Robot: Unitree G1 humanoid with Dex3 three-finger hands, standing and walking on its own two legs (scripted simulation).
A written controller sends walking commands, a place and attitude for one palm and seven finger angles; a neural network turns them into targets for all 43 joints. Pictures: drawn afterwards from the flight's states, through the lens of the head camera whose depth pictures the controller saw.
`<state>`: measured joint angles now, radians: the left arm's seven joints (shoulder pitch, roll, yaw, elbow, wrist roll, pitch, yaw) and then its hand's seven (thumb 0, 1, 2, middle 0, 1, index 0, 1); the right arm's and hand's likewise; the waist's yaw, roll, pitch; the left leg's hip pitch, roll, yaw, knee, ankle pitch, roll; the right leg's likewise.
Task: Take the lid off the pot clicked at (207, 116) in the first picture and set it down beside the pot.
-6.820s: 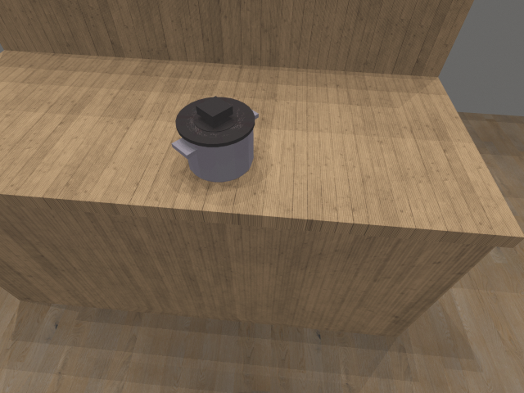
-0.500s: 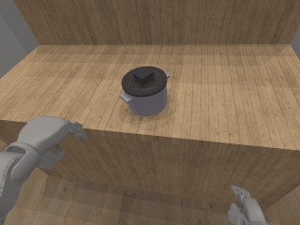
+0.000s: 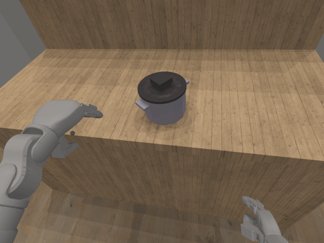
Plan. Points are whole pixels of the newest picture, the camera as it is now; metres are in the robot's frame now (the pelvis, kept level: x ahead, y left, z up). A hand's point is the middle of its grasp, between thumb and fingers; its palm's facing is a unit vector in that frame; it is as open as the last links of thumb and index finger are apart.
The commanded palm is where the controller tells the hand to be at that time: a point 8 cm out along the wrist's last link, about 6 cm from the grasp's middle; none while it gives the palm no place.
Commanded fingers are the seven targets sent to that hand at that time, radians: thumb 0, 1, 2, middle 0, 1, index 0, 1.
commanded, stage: move the open hand above the knob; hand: left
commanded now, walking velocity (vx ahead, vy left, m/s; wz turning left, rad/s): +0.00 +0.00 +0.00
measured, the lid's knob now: (161, 80) +0.58 +0.07 +0.09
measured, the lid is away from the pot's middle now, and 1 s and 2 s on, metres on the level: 0.00 0.00 0.00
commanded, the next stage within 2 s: none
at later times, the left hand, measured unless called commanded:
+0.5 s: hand (104, 99) +0.39 +0.18 +0.18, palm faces -0.12 -0.02 -0.99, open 10.2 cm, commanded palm +0.37 +0.16 +0.23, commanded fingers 0.00 -0.32 1.47 -0.83 -0.08 -0.83 -0.08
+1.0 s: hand (138, 86) +0.45 +0.11 +0.17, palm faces -0.23 +0.03 -0.97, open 10.2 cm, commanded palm +0.45 +0.12 +0.23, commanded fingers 0.00 -0.32 1.47 -0.83 -0.08 -0.83 -0.08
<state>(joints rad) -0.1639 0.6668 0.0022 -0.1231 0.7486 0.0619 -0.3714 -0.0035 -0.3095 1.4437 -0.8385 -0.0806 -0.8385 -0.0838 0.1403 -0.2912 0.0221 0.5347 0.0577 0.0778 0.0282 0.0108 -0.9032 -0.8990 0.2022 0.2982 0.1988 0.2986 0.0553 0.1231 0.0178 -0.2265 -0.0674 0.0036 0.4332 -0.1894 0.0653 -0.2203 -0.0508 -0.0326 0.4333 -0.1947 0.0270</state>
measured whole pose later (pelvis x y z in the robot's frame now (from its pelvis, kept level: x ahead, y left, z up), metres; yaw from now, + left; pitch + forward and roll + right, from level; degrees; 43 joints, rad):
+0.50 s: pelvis +0.01 -0.02 +0.00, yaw +0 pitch +1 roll +1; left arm -0.53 0.59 -0.14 0.16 0.81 0.20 -0.39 0.00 -0.32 1.46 -0.84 -0.08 -0.84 -0.08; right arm 0.15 -0.29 0.03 0.56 0.07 0.12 0.05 0.01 -0.90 -0.90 0.20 0.30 0.20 0.30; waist 0.02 0.13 -0.01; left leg -0.25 -0.05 -0.01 0.45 -0.21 0.04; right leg -0.27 -0.04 -0.04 0.49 -0.24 0.00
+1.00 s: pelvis +0.02 -0.04 +0.00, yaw +0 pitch +2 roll +1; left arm -0.83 0.52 -0.26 0.49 0.84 0.15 -0.43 0.00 -0.32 1.46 -0.84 -0.08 -0.84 -0.08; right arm 0.17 -0.30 0.02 0.61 0.08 0.12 0.00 0.01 -0.91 -0.90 0.20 0.30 0.20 0.30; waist -0.05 0.10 0.00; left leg -0.27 -0.04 -0.01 0.46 -0.23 0.02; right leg -0.28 -0.02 -0.04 0.51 -0.26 -0.01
